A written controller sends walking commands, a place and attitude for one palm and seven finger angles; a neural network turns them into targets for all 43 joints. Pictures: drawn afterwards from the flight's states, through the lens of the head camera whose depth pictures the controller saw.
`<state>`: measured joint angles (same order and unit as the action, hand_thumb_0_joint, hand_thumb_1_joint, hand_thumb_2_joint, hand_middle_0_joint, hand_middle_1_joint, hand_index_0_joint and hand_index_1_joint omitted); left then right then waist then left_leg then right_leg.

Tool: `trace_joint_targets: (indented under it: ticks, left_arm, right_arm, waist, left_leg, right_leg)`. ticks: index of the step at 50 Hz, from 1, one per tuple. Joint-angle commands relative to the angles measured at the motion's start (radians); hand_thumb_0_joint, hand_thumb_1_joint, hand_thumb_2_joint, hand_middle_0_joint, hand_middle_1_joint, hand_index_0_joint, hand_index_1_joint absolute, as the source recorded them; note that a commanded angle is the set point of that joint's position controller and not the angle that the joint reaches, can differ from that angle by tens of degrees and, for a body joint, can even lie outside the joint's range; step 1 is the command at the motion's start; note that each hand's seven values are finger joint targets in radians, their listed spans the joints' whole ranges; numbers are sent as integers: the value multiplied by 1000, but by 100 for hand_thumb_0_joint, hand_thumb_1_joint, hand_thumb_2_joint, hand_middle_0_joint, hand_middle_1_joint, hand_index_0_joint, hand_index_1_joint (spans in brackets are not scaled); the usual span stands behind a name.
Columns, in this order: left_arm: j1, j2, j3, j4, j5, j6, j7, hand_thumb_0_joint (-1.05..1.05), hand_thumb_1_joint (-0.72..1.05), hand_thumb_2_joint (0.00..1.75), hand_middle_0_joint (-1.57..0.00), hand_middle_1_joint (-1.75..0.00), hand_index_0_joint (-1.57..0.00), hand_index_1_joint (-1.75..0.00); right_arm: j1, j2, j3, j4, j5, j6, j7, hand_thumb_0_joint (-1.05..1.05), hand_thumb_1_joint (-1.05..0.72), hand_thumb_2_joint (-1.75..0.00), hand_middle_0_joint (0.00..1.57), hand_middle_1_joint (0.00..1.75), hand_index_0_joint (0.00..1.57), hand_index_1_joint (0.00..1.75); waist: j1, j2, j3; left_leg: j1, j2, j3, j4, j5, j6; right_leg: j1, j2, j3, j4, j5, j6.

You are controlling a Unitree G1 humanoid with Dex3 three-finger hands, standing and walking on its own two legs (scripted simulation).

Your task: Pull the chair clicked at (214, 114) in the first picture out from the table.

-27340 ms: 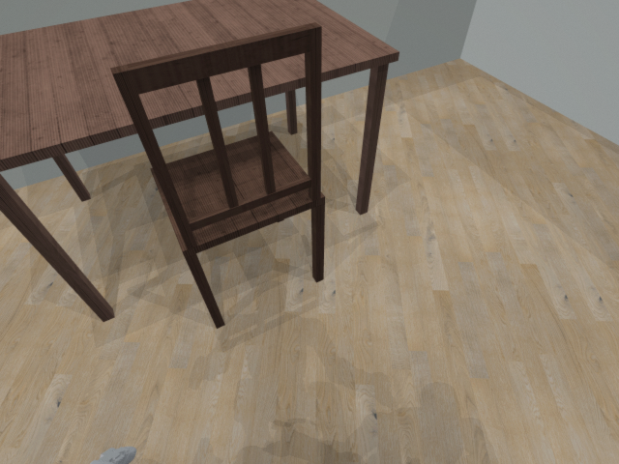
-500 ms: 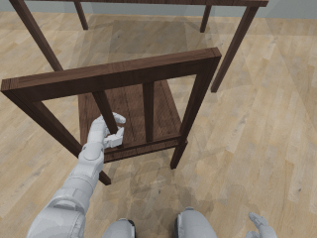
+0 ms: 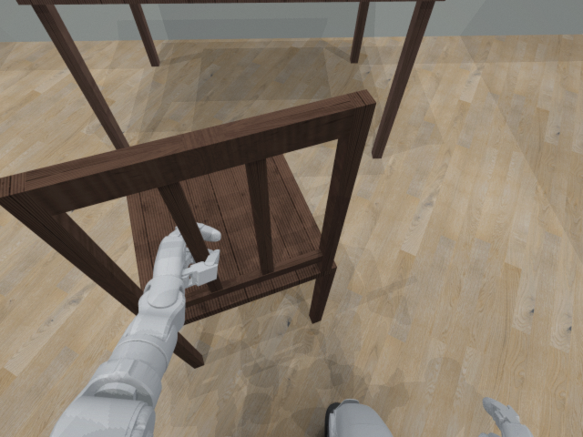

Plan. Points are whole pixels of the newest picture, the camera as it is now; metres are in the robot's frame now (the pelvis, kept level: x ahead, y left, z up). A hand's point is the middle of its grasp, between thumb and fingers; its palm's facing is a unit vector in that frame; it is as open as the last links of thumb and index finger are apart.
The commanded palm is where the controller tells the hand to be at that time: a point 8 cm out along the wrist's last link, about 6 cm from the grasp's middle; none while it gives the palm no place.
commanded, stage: stop walking, hand still on the chair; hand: left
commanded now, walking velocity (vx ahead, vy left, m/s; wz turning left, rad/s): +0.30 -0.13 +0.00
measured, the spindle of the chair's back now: (197, 247) +0.39 +0.14 -0.04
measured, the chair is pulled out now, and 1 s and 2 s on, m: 0.58 0.70 0.70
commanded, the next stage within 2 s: open the thumb and straighten the fingers in 0.78 s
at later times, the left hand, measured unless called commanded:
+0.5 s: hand (191, 343) +0.24 +0.14 -0.05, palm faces -0.02 -0.98 -0.19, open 5.6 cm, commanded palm +0.23 +0.19 -0.05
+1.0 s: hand (188, 341) +0.25 +0.14 -0.06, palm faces -0.02 -0.99 -0.14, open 5.9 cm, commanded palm +0.22 +0.20 -0.04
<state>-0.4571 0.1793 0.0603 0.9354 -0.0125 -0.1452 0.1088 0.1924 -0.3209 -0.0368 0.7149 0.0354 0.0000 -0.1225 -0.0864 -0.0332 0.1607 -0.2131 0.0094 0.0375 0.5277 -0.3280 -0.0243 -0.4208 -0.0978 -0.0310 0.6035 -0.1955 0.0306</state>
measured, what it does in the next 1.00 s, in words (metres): steps on the spot: right foot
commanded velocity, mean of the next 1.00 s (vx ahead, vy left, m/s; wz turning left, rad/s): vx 0.06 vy -0.02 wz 0.00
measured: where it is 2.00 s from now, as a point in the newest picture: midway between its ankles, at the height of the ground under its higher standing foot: outside the picture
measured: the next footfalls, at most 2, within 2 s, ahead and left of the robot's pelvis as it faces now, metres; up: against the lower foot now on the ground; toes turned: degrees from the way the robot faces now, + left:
right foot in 0.18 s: +0.03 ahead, -0.11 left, +0.00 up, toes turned -4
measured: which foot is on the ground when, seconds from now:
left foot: down 0.00-1.00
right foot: down 0.00-0.02, up 0.04-0.16, down 0.18-1.00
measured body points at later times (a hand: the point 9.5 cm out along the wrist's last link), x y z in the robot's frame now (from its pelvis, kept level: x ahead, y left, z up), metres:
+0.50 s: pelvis -0.02 +0.01 +0.01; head -0.03 -0.01 +0.46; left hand +0.24 +0.19 -0.04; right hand +0.06 -0.24 -0.12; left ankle -0.03 +0.13 -0.73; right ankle -0.01 -0.11 -0.73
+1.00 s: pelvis -0.03 +0.01 +0.01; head +0.00 +0.01 +0.46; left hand +0.25 +0.20 -0.04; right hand +0.10 -0.24 -0.10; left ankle -0.03 +0.13 -0.73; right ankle -0.01 -0.11 -0.73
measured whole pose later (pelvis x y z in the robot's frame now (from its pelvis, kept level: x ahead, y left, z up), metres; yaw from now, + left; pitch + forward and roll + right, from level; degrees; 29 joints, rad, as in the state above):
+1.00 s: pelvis -0.03 +0.01 +0.01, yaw -1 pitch +2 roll +0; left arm -0.06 0.17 0.00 0.68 -0.05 -0.14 0.05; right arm 0.20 -0.22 0.03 0.68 0.06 0.00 -0.06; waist -0.05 -0.01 0.02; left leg -0.26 0.03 0.05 0.51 -0.27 -0.01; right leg -0.32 -0.03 -0.04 0.52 -0.24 0.00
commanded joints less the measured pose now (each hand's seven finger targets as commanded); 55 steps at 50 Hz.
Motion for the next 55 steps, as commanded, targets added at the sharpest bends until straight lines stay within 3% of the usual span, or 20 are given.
trace_joint_targets:
  ticks: [1, 2, 3, 7, 9, 10, 11, 12, 13, 17, 19, 22, 28, 42, 44, 45, 46, 50, 52, 55]
  left_arm:
    - [-231, 98, -29, -299, -21, -37, -9, 0, 90, 90, -50, -145, -50, -145]
    - [-285, 87, -63, -355, -11, -43, -16, 0, 90, 90, -50, -145, -50, -145]
    - [-272, 108, -47, -373, 0, -40, -15, 0, 90, 90, -50, -145, -50, -145]
    - [-163, 74, -63, -310, -2, -32, -23, 0, 90, 90, -50, -145, -50, -145]
    - [-119, 70, -79, -276, 1, -37, -27, 0, 90, 90, -50, -145, -50, -145]
    - [-111, 75, -79, -283, 5, -43, -22, 0, 90, 90, -50, -145, -50, -145]
    - [-79, 95, -62, -236, 5, -34, -13, 0, 90, 90, -50, -145, -50, -145]
    - [-54, 116, -38, -219, -7, -30, -6, 0, 90, 90, -50, -145, -50, -145]
    - [-22, 125, -33, -215, -13, -26, -7, 0, 90, 90, -50, -145, -50, -145]
    - [32, 96, -42, -252, 0, -52, -4, 0, 90, 90, -50, -145, -50, -145]
    - [80, 92, -45, -247, 5, -54, -3, 0, 90, 90, -50, -145, -50, -145]
    - [114, 82, -50, -260, 5, -59, -3, 0, 90, 90, -50, -145, -50, -145]
    - [163, 90, -55, -305, 4, -64, -5, 0, 90, 90, -50, -145, -50, -145]
    - [179, 71, -74, -341, -1, -40, -4, 0, 90, 90, -50, -145, -50, -145]
    - [180, 148, -9, -429, 0, -45, 6, 0, 90, 90, -50, -145, -50, -145]
    - [268, 26, -81, -313, -66, -16, -30, 0, 78, 84, -50, -145, -50, -145]
    - [203, 90, -26, -396, -65, -40, -49, 0, 66, 78, -50, -145, -50, -145]
    - [245, 142, 3, -534, -39, -70, -77, 0, 17, 55, -50, -145, -50, -145]
    - [202, 121, -29, -597, -30, -68, -83, 0, -7, 43, -50, -145, -50, -145]
    - [271, 110, -25, -573, -43, -27, -90, 0, -43, 26, -47, -138, -47, -138]
  right_arm:
    - [50, -70, -27, -133, -4, -18, -4, 0, -90, -90, 20, 30, 20, 30]
    - [2, -36, -7, -140, -15, -21, 7, 0, -90, -90, 20, 30, 20, 30]
    - [4, -32, -11, -130, -16, -21, 15, 0, -90, -90, 20, 30, 20, 30]
    - [60, -66, -21, -123, 0, -17, 44, 0, -90, -90, 20, 30, 20, 30]
    - [58, -58, -18, -116, -3, -25, 38, 0, -90, -90, 20, 30, 20, 30]
    - [43, -43, -12, -116, -7, -29, 32, 0, -90, -90, 20, 30, 20, 30]
    - [49, -36, -12, -108, 0, -28, 28, 0, -90, -90, 20, 30, 20, 30]
    - [51, -35, -15, -103, 3, -20, 21, 0, -90, -90, 20, 30, 20, 30]
    - [42, -38, -17, -91, 3, -18, 14, 0, -90, -90, 20, 30, 20, 30]
    - [12, -18, 5, -92, -17, -39, 4, 0, -90, -90, 20, 30, 20, 30]
    - [4, -20, 7, -94, -16, -40, 2, 0, -90, -90, 20, 30, 20, 30]
    - [-6, -13, 7, -101, -16, -46, 0, 0, -90, -90, 20, 30, 20, 30]
    - [-14, -23, 0, -106, -11, -51, -1, 0, -90, -90, 20, 30, 20, 30]
    - [-39, -19, 7, -146, -12, -25, -3, 0, -90, -90, 20, 30, 20, 30]
    - [-43, -23, 3, -156, -14, -26, -3, 0, -90, -90, 20, 30, 20, 30]
    - [-41, -60, 10, -135, 32, -30, 33, 0, -90, -90, 20, 30, 20, 30]
    - [-53, -71, 5, -144, 32, -40, 48, 0, -90, -90, 20, 30, 20, 30]
    - [-54, -55, -4, -174, 17, -74, 75, 0, -90, -90, 20, 30, 20, 30]
    - [-44, -49, 0, -181, 11, -88, 84, 0, -90, -90, 20, 30, 20, 30]
    - [-27, -62, -7, -187, 13, -99, 89, 0, -90, -90, 20, 30, 20, 30]
  waist:
    - [79, 263, -418]
    - [57, 415, -387]
    - [61, 407, -365]
    - [67, 132, -330]
    - [53, 68, -304]
    - [42, 79, -291]
    - [44, -17, -287]
    - [57, -124, -260]
    - [58, -132, -224]
    - [66, 13, -230]
    - [72, 27, -210]
    - [74, -35, -214]
    - [68, 20, -287]
    - [75, 34, -303]
    - [82, 37, -299]
    - [7, -125, -255]
    - [35, -172, -259]
    - [58, 100, -363]
    - [45, 132, -411]
    - [46, 71, -413]
  left_leg:
    - [178, 248, -160, -193, 367, 126]
    - [133, 269, -232, -200, 401, 162]
    - [106, 276, -243, -211, 353, 187]
    - [108, 186, -119, -34, 290, 106]
    - [41, 120, -80, -29, 140, 70]
    - [16, 97, -59, -53, 42, 62]
    - [-18, 66, -36, -68, -111, 48]
    - [-4, 48, -16, -38, -123, 43]
    - [37, 45, -12, -35, -95, 41]
    - [69, 99, -81, -146, 3, 74]
    - [41, 116, -102, -173, -10, 80]
    - [43, 105, -80, -141, 71, 71]
    - [95, 116, -75, -126, 287, 48]
    - [102, 121, -70, -154, 235, 43]
    - [92, 119, -70, -161, 201, 45]
    - [-51, 70, -39, -129, 161, 39]
    - [-101, 61, -33, -103, 147, 45]
    - [-101, 29, -7, -38, 132, 42]
    - [-98, 23, -10, -7, 157, 40]
    - [-149, 24, -20, 23, 123, 40]
  right_leg:
    - [159, 59, 0, 102, -86, -13]
    - [115, 53, -8, 163, -242, -14]
    - [124, 62, -2, 198, -278, -18]
    - [268, 77, -13, -196, -78, -32]
    - [315, 24, 100, -284, -55, -59]
    - [301, -12, 140, -281, -84, -78]
    - [267, -30, 181, -290, -264, -87]
    - [215, -53, 221, -333, -373, -99]
    - [151, -62, 221, -365, -400, -106]
    - [144, 8, 132, -255, -227, -64]
    - [145, 26, 113, -242, -206, -52]
    - [168, 5, 141, -253, -98, -58]
    - [242, -10, 119, -199, 206, -59]
    - [240, -8, 124, -217, 170, -55]
    - [251, -12, 133, -235, 152, -52]
    - [215, 23, 7, -172, 103, -43]
    - [200, 30, 12, -150, 97, -46]
    - [166, 33, 20, -100, 62, -55]
    - [139, 40, 10, -75, 79, -57]
    - [106, 50, -1, -50, 43, -50]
